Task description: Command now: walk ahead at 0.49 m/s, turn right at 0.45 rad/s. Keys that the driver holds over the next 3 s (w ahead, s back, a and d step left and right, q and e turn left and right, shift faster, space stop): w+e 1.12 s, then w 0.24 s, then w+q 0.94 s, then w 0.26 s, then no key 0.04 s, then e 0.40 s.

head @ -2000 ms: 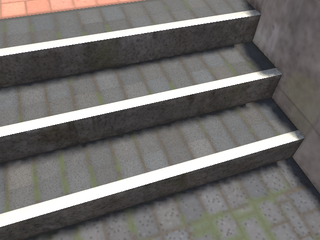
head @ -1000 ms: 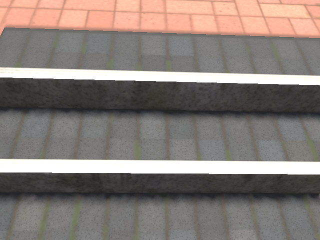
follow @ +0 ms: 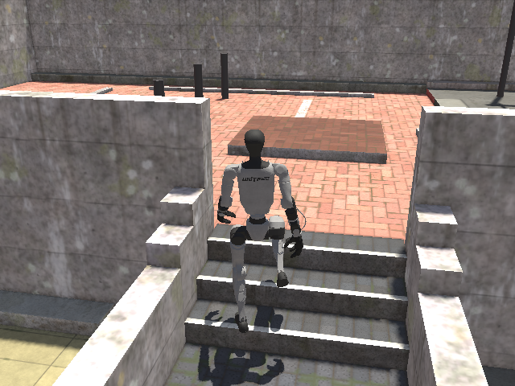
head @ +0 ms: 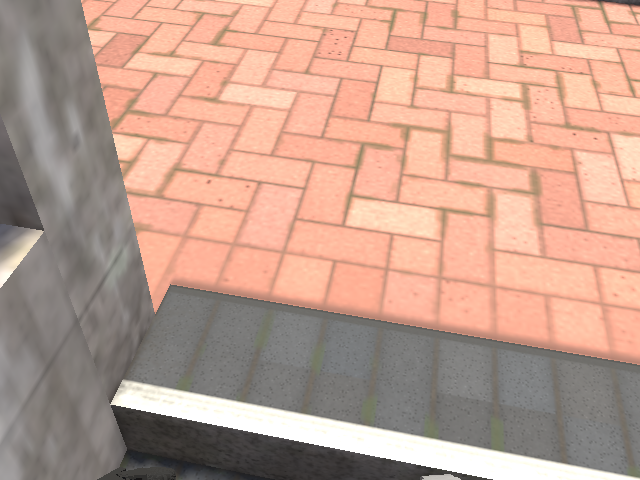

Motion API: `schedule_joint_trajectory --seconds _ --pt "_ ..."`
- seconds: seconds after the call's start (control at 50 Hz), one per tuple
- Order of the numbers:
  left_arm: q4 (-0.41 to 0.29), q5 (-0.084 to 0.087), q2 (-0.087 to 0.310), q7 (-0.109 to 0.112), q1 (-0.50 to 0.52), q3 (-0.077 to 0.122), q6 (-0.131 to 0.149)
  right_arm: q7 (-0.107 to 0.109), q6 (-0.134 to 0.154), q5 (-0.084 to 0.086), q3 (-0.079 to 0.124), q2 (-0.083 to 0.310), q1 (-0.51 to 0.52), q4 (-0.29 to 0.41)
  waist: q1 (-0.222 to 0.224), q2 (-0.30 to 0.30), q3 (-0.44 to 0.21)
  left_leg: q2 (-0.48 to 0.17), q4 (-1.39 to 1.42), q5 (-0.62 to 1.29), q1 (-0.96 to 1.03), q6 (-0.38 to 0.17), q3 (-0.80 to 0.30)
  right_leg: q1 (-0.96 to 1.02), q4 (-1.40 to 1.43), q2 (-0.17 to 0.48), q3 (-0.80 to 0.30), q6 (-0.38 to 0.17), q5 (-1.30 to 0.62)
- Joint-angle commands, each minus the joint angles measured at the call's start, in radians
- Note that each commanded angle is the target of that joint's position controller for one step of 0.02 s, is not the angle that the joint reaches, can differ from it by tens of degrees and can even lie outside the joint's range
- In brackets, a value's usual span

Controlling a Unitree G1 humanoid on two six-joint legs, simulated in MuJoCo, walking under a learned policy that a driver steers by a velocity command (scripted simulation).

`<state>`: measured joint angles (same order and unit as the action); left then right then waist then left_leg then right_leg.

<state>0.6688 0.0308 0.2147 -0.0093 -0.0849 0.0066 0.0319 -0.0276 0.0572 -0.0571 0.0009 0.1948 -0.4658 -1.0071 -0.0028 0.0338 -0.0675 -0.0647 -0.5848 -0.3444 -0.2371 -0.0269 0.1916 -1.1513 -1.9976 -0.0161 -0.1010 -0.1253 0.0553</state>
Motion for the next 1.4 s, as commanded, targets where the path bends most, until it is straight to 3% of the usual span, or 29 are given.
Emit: schedule_joint_trajectory --seconds 0.02,0.16,0.24,0.26,0.28,0.3,0.32,0.36,0.42,0.56,0.62,0.68,0.74,0.76,0.78,0.8,0.82,0.84,0.88,0.94,1.02,1.1,1.18,1.24,1.26,1.28,1.3,1.32,1.4 --pt "0.002 -0.008 -0.094 0.014 -0.145 -0.046 -0.035 0.006 0.012 -0.009 -0.043 -0.036 0.135 0.052 0.097 -0.109 0.168 -0.194 0.303 0.163 -0.161 -0.057 -0.087 -0.156 -0.251 -0.019 0.006 0.024 -0.018" --pt "-0.192 -0.013 -0.076 -0.038 0.246 -0.078 -0.022 0.094 -0.004 0.042 0.015 0.168 -0.097 -0.009 -0.028 -0.179 0.114 -0.246 0.545 0.404 0.212 -0.076 0.014 -0.072 0.397 0.116 0.223 0.044 0.154" --pt "-0.12 -0.028 0.033 -0.049 -0.015 -0.013 -0.009 0.081 -0.013 0.058 0.036 0.282 0.045 0.065 0.172 -0.324 -0.096 -0.289 0.11 2.046 0.296 -0.149 0.063 0.585 0.738 -0.097 0.384 -0.085 0.461" --pt "-0.084 -0.035 0.123 -0.053 -0.137 0.028 -0.018 0.077 -0.015 0.064 0.045 0.304 0.096 0.1 0.22 -0.318 -0.151 -0.246 -0.093 1.945 0.324 -0.12 0.043 0.718 1.014 -0.116 0.284 -0.114 0.413" --pt "-0.06 -0.034 0.231 -0.054 -0.251 0.072 -0.025 0.073 0.017 0.046 0.034 0.237 0.086 0.165 0.213 -0.115 -0.191 -0.16 -0.392 1.356 -0.011 -0.062 -0.035 1.029 1.176 0.016 -0.128 -0.197 0.31" --pt "-0.007 -0.034 0.293 -0.027 -0.318 0.091 -0.042 0.032 0.062 0.042 0.007 0.108 0.131 0.222 0.139 0.219 -0.302 0.112 -0.745 0.172 -0.359 0.001 -0.189 1.22 1.638 0.198 -0.796 -0.303 0.727" --pt "0.009 -0.06 0.216 0.005 -0.325 0.067 -0.034 0.0 0.093 0.059 0.033 0.132 0.218 0.246 0.121 0.11 -0.279 0.131 -1.098 0.159 -0.47 -0.015 -0.407 1.165 1.813 0.26 -1.029 -0.233 0.874" --pt "0.108 -0.05 0.049 -0.011 -0.346 0.02 -0.022 -0.028 0.099 0.065 0.016 0.046 0.352 0.311 0.064 -0.043 0.047 0.082 -1.348 0.207 -0.702 -0.058 -0.347 0.902 1.727 0.222 -0.763 -0.127 0.682" --pt "0.163 -0.054 -0.058 -0.027 -0.266 -0.013 -0.006 -0.027 0.081 0.045 -0.033 -0.057 0.268 0.371 -0.07 -0.045 0.091 0.044 -1.692 0.183 -0.868 -0.119 -0.304 0.78 1.64 0.097 -0.372 -0.044 0.36" --pt "0.24 -0.058 -0.02 -0.028 -0.38 -0.028 0.002 -0.01 0.069 0.044 -0.115 -0.142 0.51 0.502 -0.016 0.065 0.152 -0.006 -1.615 0.234 -1.168 -0.037 -0.096 0.687 1.665 0.043 -0.229 -0.012 0.223" --pt "0.269 -0.014 0.01 0.009 -0.535 -0.005 -0.018 0.017 0.085 0.012 -0.133 -0.123 0.781 0.613 0.097 0.095 0.089 -0.005 -1.153 0.199 -0.998 0.019 0.015 0.708 1.845 0.092 -0.306 -0.098 0.03" --pt "0.24 0.0 0.036 0.04 -0.448 0.01 0.004 0.034 0.084 0.04 -0.079 -0.051 0.679 0.601 -0.019 0.218 -0.051 0.039 -0.702 0.067 -0.554 -0.029 0.04 0.898 1.877 0.122 -0.213 -0.1 -0.572" --pt "0.218 -0.022 0.214 0.039 -0.322 0.059 0.033 0.043 0.07 0.084 0.049 0.2 0.264 0.516 -0.264 0.328 -0.303 0.08 -0.431 -0.128 -0.075 -0.095 -0.206 1.148 1.444 0.18 -0.184 -0.057 -1.458" --pt "0.168 -0.054 0.18 0.025 -0.24 0.049 0.059 0.035 0.066 0.047 0.073 0.28 0.04 0.459 -0.319 0.115 -0.418 -0.054 -0.298 -0.196 0.206 -0.155 -0.462 0.99 1.176 0.139 -0.19 -0.089 -1.251" --pt "0.118 -0.042 -0.04 -0.012 -0.333 0.015 0.087 0.043 0.051 0.004 0.078 0.296 0.033 0.398 -0.166 -0.505 -0.491 -0.304 0.124 -0.193 0.481 -0.338 -1.099 0.542 0.709 -0.117 -0.166 -0.033 -0.059" --pt "0.108 -0.054 0.015 -0.055 -0.302 0.031 0.104 0.075 0.033 -0.001 0.069 0.196 0.087 0.402 -0.161 -0.432 -0.421 -0.371 0.302 -0.145 0.38 -0.359 -1.314 0.389 0.279 -0.155 -0.232 0.014 0.165" --pt "0.028 -0.027 0.011 -0.059 -0.193 0.04 0.076 0.084 0.023 0.06 0.045 0.078 0.171 0.358 -0.099 -0.292 -0.168 -0.358 0.268 -0.222 0.186 -0.296 -1.08 0.262 0.115 -0.091 -0.114 0.024 0.201" --pt "-0.025 -0.016 -0.007 -0.055 -0.123 0.023 0.049 0.072 0.023 0.062 0.015 -0.044 0.196 0.295 -0.055 -0.1 -0.018 -0.317 0.172 -0.252 -0.015 -0.242 -0.838 0.241 0.083 -0.03 -0.055 0.014 0.194" --pt "-0.021 0.002 -0.038 -0.049 -0.207 0.009 0.006 0.049 0.035 0.022 -0.007 -0.146 0.262 0.222 0.057 -0.035 0.082 -0.244 0.132 -0.146 -0.225 -0.137 -0.516 0.319 0.086 0.046 -0.04 -0.002 0.214" --pt "-0.061 0.032 -0.08 -0.032 -0.193 -0.01 -0.013 0.027 0.046 0.034 0.023 -0.069 0.237 0.151 0.088 -0.044 0.161 -0.188 0.208 0.003 -0.271 -0.075 -0.241 0.29 0.274 0.076 -0.037 -0.001 0.161" --pt "-0.131 0.008 0.023 -0.016 -0.063 0.012 -0.007 0.058 0.059 0.027 0.059 0.106 0.261 0.181 0.059 -0.12 0.11 -0.154 0.374 0.223 -0.16 -0.118 -0.077 0.384 0.759 0.116 0.046 0.099 0.03" --pt "-0.152 0.015 0.041 -0.032 0.092 0.024 -0.006 0.074 0.059 0.056 0.096 0.228 0.177 0.194 -0.058 -0.059 0.082 -0.186 0.396 0.298 0.114 -0.128 -0.01 0.449 1.127 0.128 0.142 0.087 0.007" --pt "-0.176 0.019 0.044 -0.058 0.169 0.039 -0.005 0.054 0.032 0.068 0.099 0.223 0.073 0.166 -0.087 -0.104 0.116 -0.24 0.345 0.504 0.278 -0.13 -0.006 0.523 1.315 0.076 0.193 0.037 0.108" --pt "-0.079 -0.006 0.129 -0.064 -0.133 0.091 0.004 0.047 0.019 0.073 0.094 0.222 0.087 0.156 0.092 -0.113 -0.01 -0.203 0.003 0.801 0.231 -0.094 0.07 0.924 1.463 -0.04 0.231 -0.046 0.13" --pt "-0.041 -0.012 0.199 -0.047 -0.282 0.122 0.006 0.05 0.018 0.07 0.086 0.206 0.114 0.182 0.162 -0.06 -0.088 -0.161 -0.236 0.631 0.017 -0.066 0.074 1.194 1.424 0.028 0.097 -0.08 0.06" --pt "-0.037 -0.021 0.317 -0.034 -0.314 0.139 0.013 0.045 0.041 0.051 0.047 0.091 0.062 0.242 0.099 0.2 -0.172 -0.003 -0.616 0.052 -0.428 0.009 0.054 1.503 1.516 0.299 -0.426 -0.246 0.187" --pt "-0.056 -0.022 0.248 -0.028 -0.319 0.118 0.024 0.031 0.075 0.077 0.053 0.141 0.082 0.242 0.104 0.133 -0.309 0.054 -0.788 -0.2 -0.509 0.012 -0.191 1.525 1.698 0.413 -0.732 -0.305 0.284" --pt "-0.038 -0.026 0.19 -0.031 -0.285 0.102 0.034 0.026 0.084 0.116 0.071 0.178 0.196 0.276 0.116 0.09 -0.192 0.005 -0.83 -0.122 -0.591 0.0 -0.237 1.449 1.701 0.372 -0.556 -0.237 0.178" --pt "-0.032 -0.04 0.067 -0.033 -0.158 0.064 0.057 0.038 0.062 0.082 0.07 0.136 0.18 0.27 -0.002 0.033 -0.054 -0.095 -0.685 0.095 -0.463 -0.014 -0.282 1.08 1.739 0.263 -0.199 -0.143 -0.051"
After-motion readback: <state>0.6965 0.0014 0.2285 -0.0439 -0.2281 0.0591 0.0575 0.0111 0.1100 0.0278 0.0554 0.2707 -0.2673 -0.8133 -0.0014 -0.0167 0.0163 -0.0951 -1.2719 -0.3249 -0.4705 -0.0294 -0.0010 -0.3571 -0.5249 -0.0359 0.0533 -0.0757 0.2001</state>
